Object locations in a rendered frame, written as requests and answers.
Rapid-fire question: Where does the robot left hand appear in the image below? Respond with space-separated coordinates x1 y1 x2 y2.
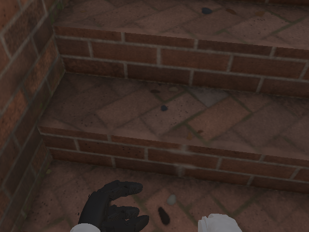
78 180 150 232

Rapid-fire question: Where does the right robot thigh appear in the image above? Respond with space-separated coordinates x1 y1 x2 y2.
198 214 242 232

